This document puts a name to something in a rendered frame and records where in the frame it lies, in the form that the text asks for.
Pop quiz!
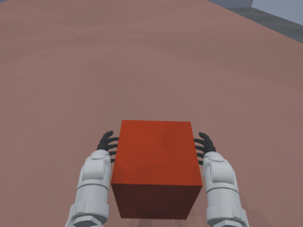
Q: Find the robot left hand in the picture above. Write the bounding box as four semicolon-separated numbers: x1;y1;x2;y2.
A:
97;131;119;163

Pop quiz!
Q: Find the carton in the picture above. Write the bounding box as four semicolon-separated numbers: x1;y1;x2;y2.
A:
111;120;203;220

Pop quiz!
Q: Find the left robot forearm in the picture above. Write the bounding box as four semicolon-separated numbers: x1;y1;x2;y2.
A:
64;149;111;227

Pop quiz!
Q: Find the robot right hand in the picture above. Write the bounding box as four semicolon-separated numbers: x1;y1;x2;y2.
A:
194;132;216;166

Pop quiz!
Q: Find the right robot forearm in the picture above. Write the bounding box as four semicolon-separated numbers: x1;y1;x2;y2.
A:
203;151;250;227

